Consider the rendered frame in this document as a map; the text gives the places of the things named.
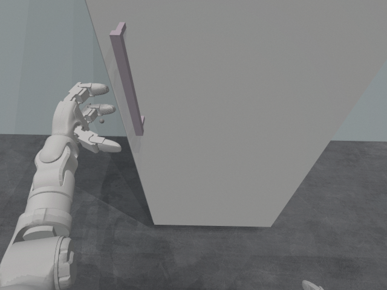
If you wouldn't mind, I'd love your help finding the handle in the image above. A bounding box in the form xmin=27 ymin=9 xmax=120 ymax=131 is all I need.
xmin=109 ymin=22 xmax=145 ymax=136

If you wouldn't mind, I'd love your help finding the fridge door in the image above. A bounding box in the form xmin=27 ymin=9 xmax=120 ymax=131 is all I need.
xmin=86 ymin=0 xmax=387 ymax=227

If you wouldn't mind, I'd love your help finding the left robot upper arm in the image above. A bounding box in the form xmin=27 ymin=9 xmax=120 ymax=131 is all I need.
xmin=0 ymin=236 xmax=77 ymax=290

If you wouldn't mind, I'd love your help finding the left robot forearm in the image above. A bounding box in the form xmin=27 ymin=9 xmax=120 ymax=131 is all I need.
xmin=0 ymin=135 xmax=79 ymax=287

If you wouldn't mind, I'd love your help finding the robot left hand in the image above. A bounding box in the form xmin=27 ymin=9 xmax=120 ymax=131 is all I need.
xmin=51 ymin=82 xmax=122 ymax=153

